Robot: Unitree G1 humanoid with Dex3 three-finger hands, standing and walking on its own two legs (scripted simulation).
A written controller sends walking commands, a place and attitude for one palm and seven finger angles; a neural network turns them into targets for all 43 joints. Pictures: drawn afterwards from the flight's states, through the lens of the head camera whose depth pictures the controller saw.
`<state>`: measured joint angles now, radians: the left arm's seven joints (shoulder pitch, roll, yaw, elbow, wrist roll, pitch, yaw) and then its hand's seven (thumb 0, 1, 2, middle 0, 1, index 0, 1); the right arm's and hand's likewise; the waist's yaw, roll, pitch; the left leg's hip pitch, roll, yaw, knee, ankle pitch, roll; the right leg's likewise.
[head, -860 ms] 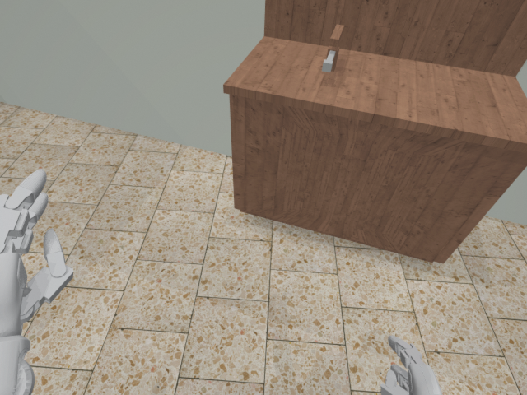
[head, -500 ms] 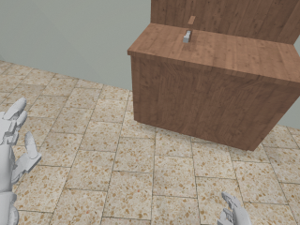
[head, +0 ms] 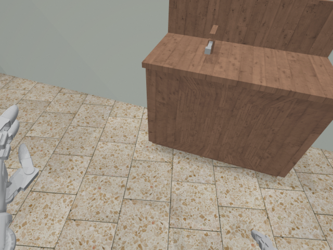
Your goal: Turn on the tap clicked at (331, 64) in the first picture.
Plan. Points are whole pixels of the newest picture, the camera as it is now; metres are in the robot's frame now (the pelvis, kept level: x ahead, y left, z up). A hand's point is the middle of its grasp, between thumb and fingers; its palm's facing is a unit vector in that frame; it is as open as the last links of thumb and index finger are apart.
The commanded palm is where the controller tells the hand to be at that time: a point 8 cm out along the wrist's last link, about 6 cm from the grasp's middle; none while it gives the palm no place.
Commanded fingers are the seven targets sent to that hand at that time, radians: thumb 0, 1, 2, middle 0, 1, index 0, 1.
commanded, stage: walk to a spot facing it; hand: left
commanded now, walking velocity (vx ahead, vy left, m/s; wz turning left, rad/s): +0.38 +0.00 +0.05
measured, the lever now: (207, 50) +1.02 -0.17 +0.05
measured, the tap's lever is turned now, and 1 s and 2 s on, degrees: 0 0 0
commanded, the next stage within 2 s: turn to face it in 0.48 s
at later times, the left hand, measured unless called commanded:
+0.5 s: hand (60, 115) +0.33 +0.25 +0.19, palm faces +0.44 -0.81 -0.39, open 7.4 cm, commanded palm +0.27 +0.28 +0.19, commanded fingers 0.00 0.90 0.90 -0.20 -0.30 -0.20 -0.30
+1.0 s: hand (130, 83) +0.45 +0.12 +0.20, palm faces +0.26 -0.84 -0.47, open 7.4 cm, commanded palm +0.40 +0.17 +0.19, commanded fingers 0.00 0.90 0.90 -0.20 -0.30 -0.20 -0.30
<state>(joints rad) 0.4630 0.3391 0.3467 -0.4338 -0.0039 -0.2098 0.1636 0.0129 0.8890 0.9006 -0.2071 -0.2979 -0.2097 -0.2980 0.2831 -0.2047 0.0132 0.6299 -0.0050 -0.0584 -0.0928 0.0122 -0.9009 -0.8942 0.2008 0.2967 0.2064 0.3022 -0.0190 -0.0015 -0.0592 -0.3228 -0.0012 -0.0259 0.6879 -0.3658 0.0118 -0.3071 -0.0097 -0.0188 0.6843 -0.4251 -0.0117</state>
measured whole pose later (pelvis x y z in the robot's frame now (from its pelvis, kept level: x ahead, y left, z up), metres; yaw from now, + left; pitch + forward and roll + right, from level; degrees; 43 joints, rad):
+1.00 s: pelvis +0.21 -0.08 +0.01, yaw -8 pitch +1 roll +3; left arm 0.52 0.41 0.38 -0.57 -0.04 -0.25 0.15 0.01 0.88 0.90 -0.21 -0.30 -0.22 -0.30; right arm 0.17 -0.25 -0.03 0.56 0.00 -0.03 -0.05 0.01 -0.91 -0.89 0.20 0.30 0.20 0.30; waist 0.00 -0.03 0.03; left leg -0.45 0.05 0.05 0.85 -0.38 -0.06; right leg -0.38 0.06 -0.05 0.54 -0.19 -0.13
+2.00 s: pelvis +0.14 -0.07 +0.01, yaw -34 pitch -1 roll +1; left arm 0.48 0.36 0.36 -0.45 -0.02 -0.19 0.14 0.01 0.89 0.90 -0.21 -0.30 -0.21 -0.30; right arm 0.24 -0.20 -0.01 0.55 0.02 -0.06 -0.05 0.01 -0.90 -0.89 0.20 0.30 0.20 0.30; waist 0.03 0.01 -0.01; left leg -0.24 0.09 0.09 0.57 -0.31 -0.06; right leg -0.39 0.04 -0.03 0.70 -0.36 0.03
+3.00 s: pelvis +0.15 -0.08 +0.02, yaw -33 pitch +0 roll +3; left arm 0.51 0.36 0.35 -0.47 -0.01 -0.26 0.16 0.01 0.89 0.90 -0.21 -0.30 -0.21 -0.30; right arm 0.23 -0.25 -0.04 0.63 0.00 -0.08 -0.07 0.01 -0.90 -0.89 0.20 0.30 0.21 0.30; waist 0.01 -0.02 0.04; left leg -0.41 0.07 0.12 0.66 -0.27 0.00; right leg -0.21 -0.08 -0.11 0.47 -0.27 -0.03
